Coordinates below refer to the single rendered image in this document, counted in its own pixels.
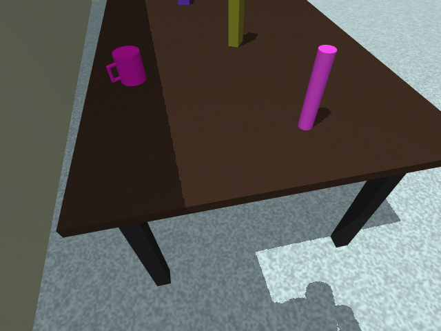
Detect table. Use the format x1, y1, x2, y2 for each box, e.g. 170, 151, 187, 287
57, 0, 441, 286

